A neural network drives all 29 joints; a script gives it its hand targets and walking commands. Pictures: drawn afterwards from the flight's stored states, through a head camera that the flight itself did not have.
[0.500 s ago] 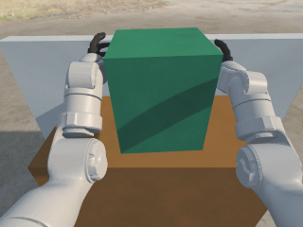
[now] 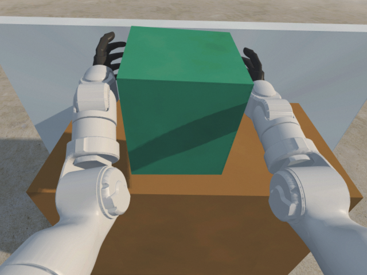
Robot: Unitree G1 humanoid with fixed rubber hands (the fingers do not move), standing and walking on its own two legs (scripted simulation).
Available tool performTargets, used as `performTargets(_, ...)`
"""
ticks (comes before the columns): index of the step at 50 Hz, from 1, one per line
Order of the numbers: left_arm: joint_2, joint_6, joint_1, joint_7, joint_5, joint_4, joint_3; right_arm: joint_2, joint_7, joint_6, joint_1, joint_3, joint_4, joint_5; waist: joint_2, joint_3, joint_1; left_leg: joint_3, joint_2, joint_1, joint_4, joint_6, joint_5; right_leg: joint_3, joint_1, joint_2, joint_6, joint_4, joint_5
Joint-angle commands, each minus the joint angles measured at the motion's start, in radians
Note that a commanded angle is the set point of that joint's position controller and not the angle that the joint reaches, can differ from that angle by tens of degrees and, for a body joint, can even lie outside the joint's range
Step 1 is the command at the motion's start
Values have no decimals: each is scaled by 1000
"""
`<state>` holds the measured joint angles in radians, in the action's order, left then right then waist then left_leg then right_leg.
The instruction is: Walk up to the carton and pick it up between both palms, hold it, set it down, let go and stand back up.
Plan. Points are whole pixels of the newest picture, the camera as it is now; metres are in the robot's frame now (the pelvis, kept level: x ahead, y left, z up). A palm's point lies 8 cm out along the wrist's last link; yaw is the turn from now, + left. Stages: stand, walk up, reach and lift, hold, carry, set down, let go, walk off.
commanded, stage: set down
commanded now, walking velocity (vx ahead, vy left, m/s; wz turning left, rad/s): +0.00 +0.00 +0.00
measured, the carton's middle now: (179, 105) +0.42 +0.05 +0.20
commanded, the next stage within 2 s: none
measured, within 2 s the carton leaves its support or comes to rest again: neither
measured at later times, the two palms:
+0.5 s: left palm (110, 78) +0.43 +0.19 +0.26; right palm (250, 91) +0.44 -0.11 +0.23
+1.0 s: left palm (115, 89) +0.44 +0.19 +0.22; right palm (247, 99) +0.44 -0.11 +0.20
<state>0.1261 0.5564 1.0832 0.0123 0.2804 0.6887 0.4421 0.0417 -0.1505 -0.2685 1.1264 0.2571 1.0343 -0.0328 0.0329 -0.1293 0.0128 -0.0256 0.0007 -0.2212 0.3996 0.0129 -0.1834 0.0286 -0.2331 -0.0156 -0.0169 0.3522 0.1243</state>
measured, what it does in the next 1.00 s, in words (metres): stands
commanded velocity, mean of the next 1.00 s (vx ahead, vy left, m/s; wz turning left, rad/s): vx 0.00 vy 0.00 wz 0.00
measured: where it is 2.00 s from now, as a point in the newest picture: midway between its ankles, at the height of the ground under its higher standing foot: outside the picture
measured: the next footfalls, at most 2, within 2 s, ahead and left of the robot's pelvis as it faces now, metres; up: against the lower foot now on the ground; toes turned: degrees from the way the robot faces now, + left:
none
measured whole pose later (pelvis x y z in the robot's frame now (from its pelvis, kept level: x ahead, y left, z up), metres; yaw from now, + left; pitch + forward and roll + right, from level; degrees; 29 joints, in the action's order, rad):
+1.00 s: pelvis +0.02 +0.01 +0.00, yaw +0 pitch +2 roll -1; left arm 0.12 0.40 1.01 0.06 0.23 0.81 0.37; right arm 0.04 -0.14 -0.15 1.05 0.27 1.10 0.02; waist 0.03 -0.12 0.01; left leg -0.02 0.00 -0.22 0.40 0.02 -0.21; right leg 0.03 -0.21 -0.02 -0.01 0.32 0.13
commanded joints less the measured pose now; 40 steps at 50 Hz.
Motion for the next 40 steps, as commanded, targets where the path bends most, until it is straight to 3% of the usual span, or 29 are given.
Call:
performTargets(1,-654,-88,626,-118,-206,-118,-455,-471,81,147,818,-205,-334,-143,-129,-516,82,23,29,349,-7,-100,392,47,361,-58,21,-83,-187)
performTargets(2,-666,-87,611,-104,-234,-146,-483,-472,83,150,812,-239,-366,-168,-108,-574,83,32,26,386,16,-100,449,45,350,-66,17,-82,-208)
performTargets(3,-691,-89,622,-98,-246,-204,-516,-494,85,159,825,-272,-432,-182,-144,-619,78,41,28,415,26,-109,518,40,370,-67,15,-77,-246)
performTargets(4,-688,-99,595,-89,-250,-205,-518,-500,86,155,795,-294,-418,-184,-129,-604,69,41,28,416,44,-117,563,42,367,-69,22,-78,-278)
performTargets(6,-682,-85,593,-79,-243,-199,-504,-472,91,132,778,-290,-399,-211,-125,-551,73,55,23,415,38,-117,550,41,347,-70,20,-91,-249)
performTargets(7,-670,-90,587,-79,-245,-167,-487,-478,90,132,793,-309,-402,-210,-109,-509,50,46,24,391,32,-107,508,46,325,-71,23,-98,-221)
performTargets(8,-670,-87,571,-77,-251,-167,-494,-478,91,133,814,-316,-440,-198,-93,-556,51,50,28,382,31,-93,472,31,349,-65,22,-93,-238)
performTargets(9,-664,-86,554,-71,-239,-165,-485,-467,91,129,781,-294,-413,-198,-125,-518,60,50,32,367,19,-99,458,30,336,-64,17,-96,-224)
performTargets(10,-675,-79,546,-69,-249,-176,-493,-460,90,125,778,-305,-451,-208,-91,-550,57,53,29,382,23,-96,475,35,337,-72,20,-92,-233)
performTargets(11,-679,-80,519,-71,-237,-154,-477,-466,92,120,792,-309,-435,-186,-92,-503,49,50,30,367,16,-94,489,37,341,-66,23,-97,-248)
performTargets(13,-665,-77,541,-76,-229,-119,-450,-435,98,110,744,-269,-354,-179,-129,-453,63,48,24,367,10,-105,450,39,311,-65,15,-101,-205)
performTargets(15,-634,-76,519,-81,-220,-106,-422,-453,98,106,743,-277,-347,-167,-91,-465,40,39,32,341,-2,-90,420,38,339,-65,24,-101,-199)
performTargets(16,-654,-78,504,-87,-230,-117,-445,-459,97,102,718,-286,-369,-167,-82,-459,58,41,36,342,-1,-87,446,30,350,-59,22,-96,-249)
performTargets(17,-654,-81,516,-81,-219,-113,-438,-432,101,106,721,-276,-346,-172,-127,-470,57,43,30,363,11,-106,482,37,311,-67,20,-94,-228)
performTargets(18,-641,-77,497,-89,-209,-82,-410,-442,101,103,726,-267,-335,-153,-99,-436,40,36,29,348,3,-98,464,33,329,-64,22,-97,-210)
performTargets(21,-627,-94,544,-89,-202,-108,-413,-439,107,111,699,-239,-297,-147,-116,-457,47,33,24,363,-7,-101,434,37,308,-62,22,-91,-203)
performTargets(23,-620,-107,521,-93,-187,-32,-370,-444,114,119,718,-227,-289,-112,-94,-389,25,25,30,297,-30,-83,338,32,308,-57,24,-98,-151)
performTargets(24,-613,-115,517,-91,-191,-47,-378,-461,115,121,724,-249,-330,-118,-62,-436,21,17,33,292,-25,-82,353,28,347,-54,27,-85,-206)
performTargets(28,-600,-123,520,-100,-165,3,-327,-466,121,120,699,-213,-267,-89,-82,-387,11,1,40,279,-44,-78,318,28,333,-48,29,-87,-171)
performTargets(29,-588,-134,542,-101,-156,10,-309,-462,127,127,709,-205,-239,-80,-89,-380,-7,0,40,266,-48,-69,302,29,331,-40,33,-87,-167)
performTargets(31,-594,-144,543,-103,-165,29,-325,-456,129,134,702,-182,-228,-61,-88,-389,12,-2,36,265,-50,-72,286,29,321,-42,32,-83,-152)
performTargets(35,-598,-166,536,-109,-141,116,-284,-447,141,163,725,-117,-217,-4,-79,-327,9,-9,25,247,-67,-76,224,34,297,-42,30,-99,-80)
performTargets(38,-609,-204,584,-100,-157,65,-320,-487,147,187,723,-128,-212,-10,-117,-453,-2,-11,25,268,-47,-81,301,29,314,-38,26,-83,-145)
performTargets(39,-625,-217,624,-97,-169,42,-343,-497,149,196,731,-123,-223,-2,-118,-484,12,-1,24,267,-45,-89,304,36,308,-41,25,-80,-142)
performTargets(40,-631,-219,584,-94,-157,67,-325,-495,147,207,739,-126,-229,-7,-121,-462,-3,-3,25,278,-41,-95,321,43,300,-45,25,-78,-150)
